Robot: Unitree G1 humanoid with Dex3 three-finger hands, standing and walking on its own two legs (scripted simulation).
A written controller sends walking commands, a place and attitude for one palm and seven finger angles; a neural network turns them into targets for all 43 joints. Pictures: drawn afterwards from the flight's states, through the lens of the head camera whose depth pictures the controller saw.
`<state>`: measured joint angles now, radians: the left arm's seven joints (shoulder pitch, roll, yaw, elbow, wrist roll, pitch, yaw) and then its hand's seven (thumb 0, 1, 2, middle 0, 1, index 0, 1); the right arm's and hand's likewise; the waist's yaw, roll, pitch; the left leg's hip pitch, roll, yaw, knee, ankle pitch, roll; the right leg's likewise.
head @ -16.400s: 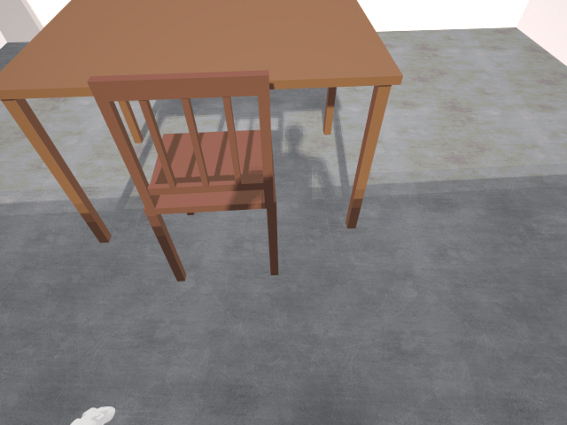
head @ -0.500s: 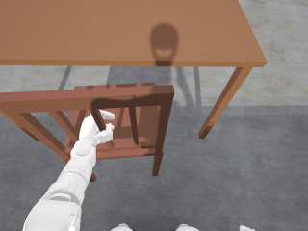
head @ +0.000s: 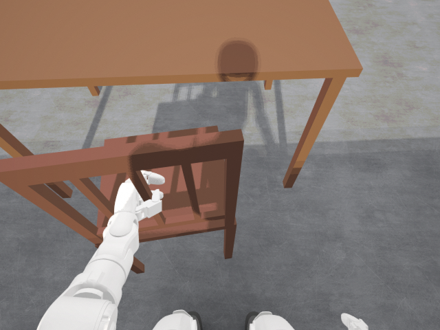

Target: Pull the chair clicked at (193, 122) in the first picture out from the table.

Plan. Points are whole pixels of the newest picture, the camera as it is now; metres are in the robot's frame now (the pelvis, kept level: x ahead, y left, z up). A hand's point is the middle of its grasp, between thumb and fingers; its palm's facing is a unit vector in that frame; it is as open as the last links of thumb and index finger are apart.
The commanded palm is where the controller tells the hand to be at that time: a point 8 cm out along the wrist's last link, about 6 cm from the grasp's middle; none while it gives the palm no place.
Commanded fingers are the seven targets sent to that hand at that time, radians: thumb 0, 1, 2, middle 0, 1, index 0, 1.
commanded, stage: step backward, pulling the chair out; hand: left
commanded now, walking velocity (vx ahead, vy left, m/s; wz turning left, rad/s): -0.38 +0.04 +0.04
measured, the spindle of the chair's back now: (149, 199) +0.38 +0.16 -0.09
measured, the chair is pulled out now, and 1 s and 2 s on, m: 0.13 0.22 0.37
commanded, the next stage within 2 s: none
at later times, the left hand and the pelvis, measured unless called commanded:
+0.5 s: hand (153, 227) +0.31 +0.14 -0.06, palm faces +0.08 -0.98 -0.19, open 5.0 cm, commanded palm +0.30 +0.19 -0.05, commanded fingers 0.00 0.90 0.90 -0.50 -1.45 -0.50 -1.45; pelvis -0.05 -0.01 -0.01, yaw +1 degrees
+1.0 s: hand (148, 243) +0.28 +0.15 -0.06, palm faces +0.01 -0.98 -0.18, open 5.0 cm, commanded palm +0.26 +0.20 -0.06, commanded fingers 0.00 0.90 0.90 -0.50 -1.45 -0.50 -1.45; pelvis -0.10 +0.02 +0.00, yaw +2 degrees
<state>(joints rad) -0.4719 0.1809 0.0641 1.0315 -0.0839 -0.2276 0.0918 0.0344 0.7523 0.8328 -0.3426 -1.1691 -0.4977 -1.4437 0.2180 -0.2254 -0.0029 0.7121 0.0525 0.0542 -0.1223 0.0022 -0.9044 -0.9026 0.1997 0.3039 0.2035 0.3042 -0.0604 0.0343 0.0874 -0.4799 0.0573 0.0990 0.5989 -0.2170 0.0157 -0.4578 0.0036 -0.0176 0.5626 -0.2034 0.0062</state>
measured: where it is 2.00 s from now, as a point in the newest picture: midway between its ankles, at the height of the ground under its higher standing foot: outside the picture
